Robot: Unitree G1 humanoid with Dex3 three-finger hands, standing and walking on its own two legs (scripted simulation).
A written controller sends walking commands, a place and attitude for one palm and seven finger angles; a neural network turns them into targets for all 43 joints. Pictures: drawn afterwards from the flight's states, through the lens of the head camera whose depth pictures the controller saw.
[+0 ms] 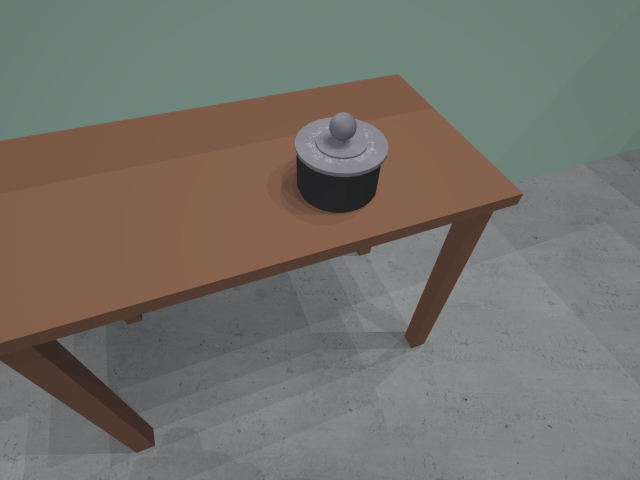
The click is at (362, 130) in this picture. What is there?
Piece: lid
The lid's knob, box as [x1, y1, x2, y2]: [329, 112, 356, 140]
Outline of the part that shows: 341,112 333,116 330,121 329,128 330,132 335,138 344,140 352,136 355,131 356,124 351,115 345,112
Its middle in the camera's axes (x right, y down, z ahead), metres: +0.04 -0.20 +0.68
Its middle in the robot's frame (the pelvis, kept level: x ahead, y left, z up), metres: +0.66 +0.00 +0.09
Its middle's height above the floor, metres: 0.86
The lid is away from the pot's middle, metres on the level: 0.00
